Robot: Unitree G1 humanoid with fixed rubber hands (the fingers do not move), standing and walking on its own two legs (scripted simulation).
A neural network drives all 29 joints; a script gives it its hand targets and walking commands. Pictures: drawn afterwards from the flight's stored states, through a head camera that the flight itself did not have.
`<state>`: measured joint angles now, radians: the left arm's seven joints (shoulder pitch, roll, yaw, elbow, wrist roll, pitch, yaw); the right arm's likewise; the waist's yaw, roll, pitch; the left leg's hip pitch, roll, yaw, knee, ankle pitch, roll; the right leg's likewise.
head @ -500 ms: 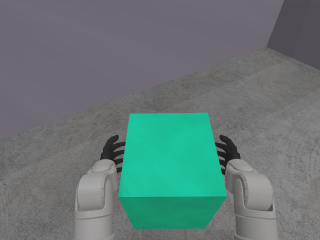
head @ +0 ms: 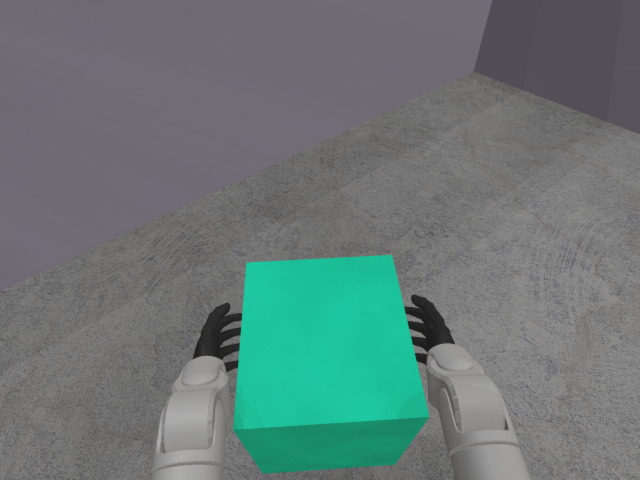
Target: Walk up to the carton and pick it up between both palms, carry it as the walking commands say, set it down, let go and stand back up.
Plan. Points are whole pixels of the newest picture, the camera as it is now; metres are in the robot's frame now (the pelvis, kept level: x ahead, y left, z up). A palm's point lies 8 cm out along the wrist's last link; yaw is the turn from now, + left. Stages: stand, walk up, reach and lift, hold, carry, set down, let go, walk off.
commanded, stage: hold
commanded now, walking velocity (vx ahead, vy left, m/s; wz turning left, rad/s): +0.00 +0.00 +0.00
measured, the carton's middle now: (324, 369) +0.28 +0.05 -0.05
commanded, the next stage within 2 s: set down in 0.18 s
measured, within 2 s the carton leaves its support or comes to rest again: neither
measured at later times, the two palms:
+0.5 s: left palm (184, 337) +0.27 +0.23 +0.03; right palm (406, 350) +0.28 -0.06 +0.02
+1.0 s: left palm (218, 359) +0.28 +0.21 -0.06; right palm (410, 358) +0.32 -0.08 -0.07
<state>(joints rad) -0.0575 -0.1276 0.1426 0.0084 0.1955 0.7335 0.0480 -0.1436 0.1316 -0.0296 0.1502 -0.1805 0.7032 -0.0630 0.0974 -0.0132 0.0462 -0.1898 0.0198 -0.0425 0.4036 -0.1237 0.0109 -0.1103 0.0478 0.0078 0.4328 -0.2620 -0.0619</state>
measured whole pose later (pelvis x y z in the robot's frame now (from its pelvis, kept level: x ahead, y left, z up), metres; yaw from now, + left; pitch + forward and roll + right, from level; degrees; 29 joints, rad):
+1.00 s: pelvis -0.04 +0.04 -0.03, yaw -5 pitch +11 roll +1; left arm -0.44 -0.21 0.47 0.45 0.34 0.34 0.01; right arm -0.53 0.15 -0.36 0.64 -0.33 0.31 0.00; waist 0.13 -0.03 0.03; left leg -0.66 -0.01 -0.09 0.65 -0.20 -0.04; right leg -0.63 0.07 0.10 0.73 -0.29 -0.01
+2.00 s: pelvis -0.07 +0.05 -0.17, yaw -5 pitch +38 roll -1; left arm -0.67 -0.15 0.52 0.53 0.23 0.24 0.07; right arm -0.84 0.04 -0.34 0.80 -0.22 0.20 -0.04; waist 0.11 -0.06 -0.19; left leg -1.62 -0.05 -0.09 1.35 -0.40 -0.05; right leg -1.56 0.10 0.07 1.40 -0.49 0.02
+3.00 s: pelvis -0.10 +0.06 -0.31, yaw -6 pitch +45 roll -1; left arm -1.04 -0.02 0.57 0.63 0.20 0.28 0.06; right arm -1.22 -0.06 -0.32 0.90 -0.18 0.26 -0.10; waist 0.12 -0.05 -0.04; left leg -2.15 -0.06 -0.09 1.81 -0.45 -0.07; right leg -2.09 0.14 0.06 1.87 -0.56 0.05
